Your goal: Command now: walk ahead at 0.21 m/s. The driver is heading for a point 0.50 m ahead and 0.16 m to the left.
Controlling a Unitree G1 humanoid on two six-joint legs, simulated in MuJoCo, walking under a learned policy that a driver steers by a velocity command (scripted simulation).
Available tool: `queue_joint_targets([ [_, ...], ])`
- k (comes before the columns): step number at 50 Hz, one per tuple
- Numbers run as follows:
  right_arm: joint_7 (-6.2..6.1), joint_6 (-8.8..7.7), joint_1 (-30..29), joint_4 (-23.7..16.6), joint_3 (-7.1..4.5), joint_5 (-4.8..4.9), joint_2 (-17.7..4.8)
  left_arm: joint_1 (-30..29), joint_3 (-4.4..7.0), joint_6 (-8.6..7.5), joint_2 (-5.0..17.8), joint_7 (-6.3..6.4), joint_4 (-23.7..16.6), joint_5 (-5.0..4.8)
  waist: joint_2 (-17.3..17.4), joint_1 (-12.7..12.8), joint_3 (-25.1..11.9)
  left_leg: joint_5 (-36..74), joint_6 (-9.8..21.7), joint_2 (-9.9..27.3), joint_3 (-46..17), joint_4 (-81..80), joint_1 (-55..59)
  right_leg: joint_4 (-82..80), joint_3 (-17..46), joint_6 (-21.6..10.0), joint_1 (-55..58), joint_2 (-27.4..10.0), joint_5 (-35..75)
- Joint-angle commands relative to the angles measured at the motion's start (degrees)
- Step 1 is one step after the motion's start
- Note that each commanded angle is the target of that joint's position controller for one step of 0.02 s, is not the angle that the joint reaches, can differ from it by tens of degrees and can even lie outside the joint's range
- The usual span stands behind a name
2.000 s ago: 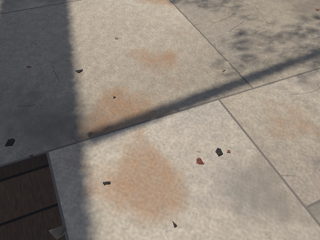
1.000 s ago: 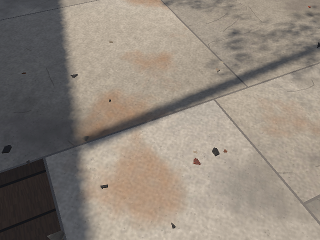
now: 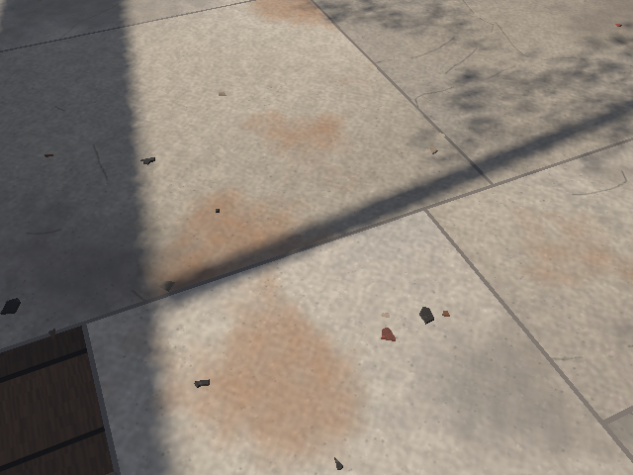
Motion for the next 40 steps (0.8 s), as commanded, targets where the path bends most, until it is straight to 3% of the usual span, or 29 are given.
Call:
queue_joint_targets([
  [1,1.02,-1.13,-5.87,-5.70,-0.67,-1.21,-2.95,10.15,2.19,0.11,7.77,-0.15,1.09,0.19,-7.92,3.68,16.37,-6.92,1.48,1.29,3.47,11.43,-17.79,-17.10,22.89,-9.97,-6.58,-19.64,-23.81],
  [4,1.98,-3.00,-8.73,-8.99,-1.51,-0.94,-4.23,11.29,2.67,-1.41,8.23,-0.42,1.15,1.10,-4.71,3.28,16.04,-6.84,1.82,4.15,1.92,16.80,-26.89,-16.27,22.10,-11.54,1.47,-20.95,-10.04],
  [8,3.07,-4.11,-10.56,-12.18,-2.54,0.13,-5.00,9.05,2.96,-2.94,9.32,-0.67,0.07,0.92,-5.47,1.50,12.24,-2.77,2.17,2.58,3.92,10.10,-19.26,-12.72,14.57,-9.39,1.10,-18.10,6.11],
  [9,3.21,-4.11,-8.91,-12.20,-2.70,0.40,-4.69,7.89,3.03,-3.13,9.68,-0.79,-0.25,0.70,-5.96,0.25,11.37,-0.68,2.52,1.54,5.02,7.71,-13.97,-10.98,12.45,-8.53,-1.71,-17.28,9.62],
  [10,3.20,-4.18,-4.34,-11.03,-2.88,0.71,-4.06,5.48,3.04,-3.30,9.98,-0.98,-0.84,0.23,-5.60,-2.61,10.07,3.12,3.04,-0.31,6.71,3.63,-4.36,-7.40,9.23,-7.10,-6.93,-15.58,14.48],
  [11,2.93,-4.27,2.78,-8.37,-3.70,0.92,-4.81,4.56,2.90,-3.62,10.00,-1.27,-1.16,0.11,-3.71,-5.64,7.19,5.02,3.46,-3.25,8.06,0.78,7.34,-0.23,6.14,-5.61,-11.74,-13.00,23.16],
  [12,2.31,-4.62,11.34,-5.80,-5.10,0.53,-7.81,4.66,2.51,-4.09,9.33,-1.68,-1.34,0.17,0.35,-9.18,2.23,3.44,4.64,-0.97,4.22,-1.70,19.32,12.40,1.75,-3.73,-17.05,-9.41,26.41],
  [13,1.61,-4.81,20.44,-5.20,-6.75,-0.60,-14.71,4.97,1.34,-4.22,5.26,-2.21,-4.01,-0.52,13.08,-11.67,-4.00,-14.21,9.46,16.36,-22.27,-13.60,28.44,34.23,-4.10,-0.11,-28.41,-2.23,9.59],
  [14,1.77,-3.81,20.36,-3.95,-6.47,-0.20,-14.33,3.89,2.10,-4.21,6.56,-2.79,-5.19,0.38,14.75,-9.46,-4.27,-19.03,13.25,22.51,-41.40,-23.17,24.93,47.18,1.45,-1.03,-34.35,0.76,-8.73],
  [15,1.73,-3.46,11.42,-6.16,-5.82,-0.13,-13.04,0.93,2.24,-3.81,6.69,-3.11,-6.48,0.94,7.30,-4.85,2.47,-23.35,12.37,22.13,-35.63,-22.03,18.11,51.72,3.97,-2.26,-37.49,-4.17,-4.74],
  [16,2.03,-3.81,5.52,-8.15,-5.11,0.10,-10.72,-1.84,2.11,-4.00,6.17,-3.59,-7.17,1.01,2.02,-3.52,5.76,-17.19,11.51,20.33,-29.24,-22.56,11.74,50.19,4.20,-2.61,-37.01,-6.27,0.77],
  [17,2.17,-4.31,2.69,-8.83,-4.50,0.10,-9.52,-1.87,2.24,-4.08,5.34,-3.73,-7.17,0.65,0.44,-1.30,6.97,-9.50,10.01,17.61,-22.98,-23.41,7.69,47.00,4.11,-2.47,-34.33,-7.69,3.89],
  [19,1.87,-5.35,2.88,-8.21,-3.27,0.18,-6.86,0.35,2.49,-2.95,4.76,-3.95,-6.61,1.33,1.67,1.15,6.02,2.17,8.41,13.92,-14.40,-23.63,5.10,43.21,3.19,-1.26,-30.10,-8.39,5.64],
  [21,1.48,-6.09,6.20,-7.01,-2.91,0.21,-7.03,-1.26,2.95,-2.01,5.50,-4.22,-7.39,1.22,2.41,1.53,6.12,10.61,8.68,12.73,-10.23,-23.73,6.58,41.26,1.56,-0.47,-31.91,-8.00,7.47],
  [27,1.41,-6.60,11.23,-6.20,-2.00,0.15,-6.97,-19.17,2.88,-1.54,5.44,-4.78,-14.00,0.75,3.33,-1.11,8.93,24.22,9.36,10.90,-3.86,-24.67,9.75,25.13,-2.12,1.53,-38.30,-7.22,16.14],
  [29,1.25,-6.82,12.44,-5.98,-1.96,0.23,-7.29,-23.27,2.59,-1.67,4.97,-4.89,-15.52,0.39,4.12,-1.96,8.85,28.43,9.10,10.69,-2.35,-24.38,10.72,18.50,-3.44,1.23,-35.51,-5.90,18.62],
  [32,0.87,-6.84,13.93,-5.43,-2.14,0.18,-8.16,-26.89,2.90,-1.98,6.17,-4.72,-17.41,0.25,4.43,-2.41,8.91,34.28,9.43,12.21,-4.07,-22.25,14.89,13.08,-3.36,-0.02,-33.41,-4.78,18.49],
  [34,0.62,-6.78,11.93,-5.64,-2.32,-0.16,-8.86,-23.39,3.12,-2.72,6.47,-4.09,-16.50,0.41,4.36,-0.47,7.11,49.54,8.02,11.79,-1.88,-15.96,17.40,10.08,-4.34,-1.61,-27.97,-2.47,16.62],
  [36,0.35,-6.62,10.77,-5.53,-2.65,-0.14,-9.88,-10.67,4.18,-3.97,8.32,-3.02,-12.07,0.60,4.78,4.11,0.28,60.30,5.49,9.83,-0.86,-1.30,18.40,6.11,-4.80,-3.23,-14.59,0.88,18.34],
  [37,0.36,-6.56,10.59,-5.54,-2.61,0.70,-9.80,-3.19,4.85,-4.74,9.97,-2.53,-9.70,1.51,4.18,7.09,-3.89,51.75,4.12,7.60,0.25,9.48,12.98,2.62,-3.09,-4.04,-3.14,-2.01,26.80],
  [38,0.31,-6.48,12.30,-6.96,-1.97,1.68,-7.16,4.56,5.89,-5.16,14.95,-2.18,-8.52,2.92,-1.99,7.97,-11.96,24.28,2.84,3.24,2.66,26.78,2.40,6.96,9.41,-6.35,10.99,-16.30,46.53],
  [39,0.23,-5.66,23.26,-5.36,-1.63,4.98,-2.75,4.10,6.64,-4.47,17.71,-2.85,-8.37,1.32,-13.70,3.64,-23.60,-17.11,0.92,-5.55,0.87,48.24,-10.21,5.68,30.15,-18.16,24.00,-30.80,65.59],
  [40,-0.08,-4.96,19.41,-5.11,-2.72,2.60,-7.11,-1.12,6.31,-3.64,15.51,-3.20,-10.14,-0.63,-3.34,2.55,-21.15,-11.40,1.22,-2.20,-4.54,49.41,-10.72,2.35,26.97,-17.13,15.43,-27.22,60.78],
])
